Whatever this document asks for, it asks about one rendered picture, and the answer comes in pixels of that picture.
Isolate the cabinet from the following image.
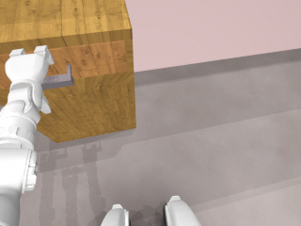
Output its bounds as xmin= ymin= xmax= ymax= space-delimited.
xmin=0 ymin=0 xmax=136 ymax=143

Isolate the right robot thigh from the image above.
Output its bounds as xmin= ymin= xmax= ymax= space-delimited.
xmin=165 ymin=200 xmax=201 ymax=226

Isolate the robot left hand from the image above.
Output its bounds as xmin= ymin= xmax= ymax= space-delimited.
xmin=5 ymin=45 xmax=55 ymax=114

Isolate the drawer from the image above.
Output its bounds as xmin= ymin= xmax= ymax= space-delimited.
xmin=0 ymin=40 xmax=127 ymax=89

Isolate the left robot upper arm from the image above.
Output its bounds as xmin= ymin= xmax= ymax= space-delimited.
xmin=0 ymin=148 xmax=39 ymax=226

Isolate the handle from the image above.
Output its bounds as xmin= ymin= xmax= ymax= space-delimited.
xmin=41 ymin=64 xmax=74 ymax=90

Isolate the right robot shin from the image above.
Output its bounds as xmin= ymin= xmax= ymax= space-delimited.
xmin=168 ymin=196 xmax=181 ymax=203

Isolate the robot left forearm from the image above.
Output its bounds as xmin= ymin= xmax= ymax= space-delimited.
xmin=0 ymin=79 xmax=43 ymax=152

